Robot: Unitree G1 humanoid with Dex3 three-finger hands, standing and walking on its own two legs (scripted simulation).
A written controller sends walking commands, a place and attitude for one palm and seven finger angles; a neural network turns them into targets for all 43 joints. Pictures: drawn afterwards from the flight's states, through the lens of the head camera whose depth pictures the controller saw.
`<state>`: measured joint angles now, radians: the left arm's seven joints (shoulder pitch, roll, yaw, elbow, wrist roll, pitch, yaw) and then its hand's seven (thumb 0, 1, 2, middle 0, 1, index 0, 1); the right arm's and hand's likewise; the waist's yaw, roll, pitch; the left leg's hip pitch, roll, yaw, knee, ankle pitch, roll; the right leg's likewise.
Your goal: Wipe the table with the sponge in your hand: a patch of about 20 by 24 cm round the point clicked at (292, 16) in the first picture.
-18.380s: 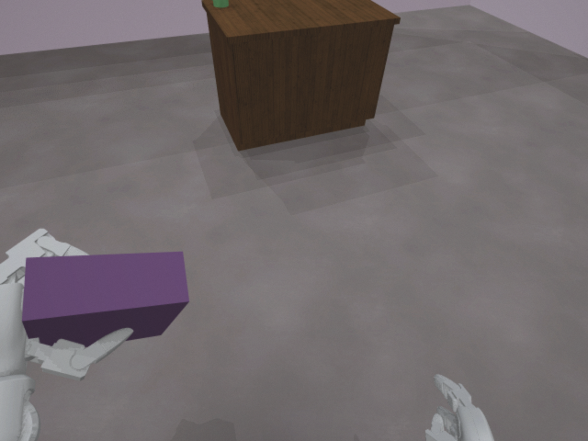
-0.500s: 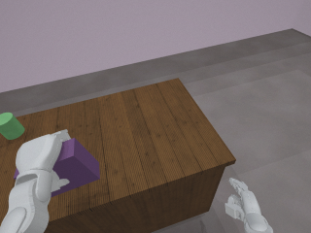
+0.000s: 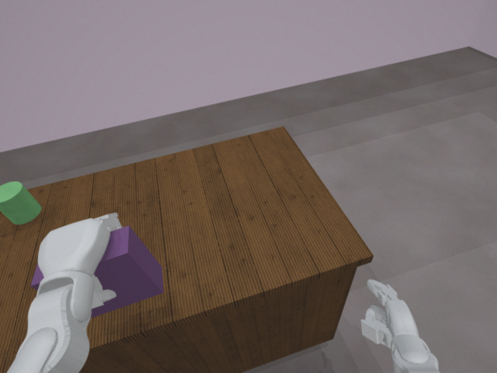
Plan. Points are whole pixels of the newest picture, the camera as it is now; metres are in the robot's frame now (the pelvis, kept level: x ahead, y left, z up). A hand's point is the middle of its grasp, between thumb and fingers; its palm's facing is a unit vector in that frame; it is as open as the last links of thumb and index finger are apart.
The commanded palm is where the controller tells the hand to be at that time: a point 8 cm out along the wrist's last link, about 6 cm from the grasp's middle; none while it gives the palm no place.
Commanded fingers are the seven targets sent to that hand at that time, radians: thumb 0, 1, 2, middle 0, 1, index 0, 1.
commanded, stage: turn the palm down, sponge in hand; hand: left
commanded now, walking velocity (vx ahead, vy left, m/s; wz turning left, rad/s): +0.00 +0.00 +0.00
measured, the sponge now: (112, 281) +0.22 +0.28 +0.03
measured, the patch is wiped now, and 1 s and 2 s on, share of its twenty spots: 0.00 0.00 0.00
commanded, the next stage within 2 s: move the sponge above the wiping area in 0.02 s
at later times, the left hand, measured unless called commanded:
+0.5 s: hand (93, 270) +0.21 +0.30 +0.07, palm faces -0.01 -0.10 -1.00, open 9.8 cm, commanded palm +0.19 +0.29 +0.14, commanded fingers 0.00 0.10 1.30 -1.20 -1.60 -1.20 -1.60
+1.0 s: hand (92, 273) +0.22 +0.31 +0.05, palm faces -0.03 -0.09 -1.00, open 9.8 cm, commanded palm +0.19 +0.31 +0.11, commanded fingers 0.00 0.10 1.30 -1.20 -1.60 -1.20 -1.60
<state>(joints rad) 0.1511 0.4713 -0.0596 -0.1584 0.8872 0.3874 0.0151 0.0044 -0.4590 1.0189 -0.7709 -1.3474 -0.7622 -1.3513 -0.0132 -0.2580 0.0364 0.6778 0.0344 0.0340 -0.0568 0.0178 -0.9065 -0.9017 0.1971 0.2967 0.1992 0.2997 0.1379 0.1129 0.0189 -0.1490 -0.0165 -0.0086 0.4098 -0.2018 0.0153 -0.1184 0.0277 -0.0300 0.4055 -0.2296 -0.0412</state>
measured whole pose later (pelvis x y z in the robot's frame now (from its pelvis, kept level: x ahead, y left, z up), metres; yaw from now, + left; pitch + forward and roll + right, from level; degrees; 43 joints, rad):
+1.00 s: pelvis +0.00 +0.01 +0.00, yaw +0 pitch -2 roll +0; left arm 0.15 0.46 -0.03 -0.01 0.91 0.31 0.08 0.00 -0.46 1.02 -0.77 -1.35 -0.76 -1.35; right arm 0.02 -0.25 0.01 0.70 0.04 0.02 -0.06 0.02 -0.91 -0.90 0.20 0.30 0.20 0.30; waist 0.13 0.10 0.00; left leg -0.19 -0.02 -0.01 0.43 -0.21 0.02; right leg -0.15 0.02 -0.03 0.42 -0.24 -0.03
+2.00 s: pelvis +0.00 +0.01 +0.00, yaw +0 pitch +1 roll -1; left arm 0.10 0.47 0.04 0.23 0.94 0.18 0.16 0.00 -0.46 1.02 -0.77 -1.35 -0.76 -1.35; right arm 0.07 -0.25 -0.02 0.73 0.05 0.01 -0.07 0.02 -0.91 -0.90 0.20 0.30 0.20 0.30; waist 0.11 0.08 -0.02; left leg -0.27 -0.02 -0.02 0.49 -0.24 0.03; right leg -0.22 0.02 -0.03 0.46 -0.25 -0.03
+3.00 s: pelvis +0.01 +0.01 +0.00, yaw +1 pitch +0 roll -1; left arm 0.15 0.49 0.08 0.22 0.93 0.15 0.16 0.00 -0.46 1.02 -0.77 -1.35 -0.76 -1.35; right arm 0.06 -0.26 -0.03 0.74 0.05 0.01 -0.07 0.02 -0.91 -0.90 0.20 0.30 0.20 0.30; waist 0.12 0.08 -0.02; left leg -0.26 -0.02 -0.02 0.50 -0.24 0.03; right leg -0.20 0.02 -0.03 0.44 -0.25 -0.02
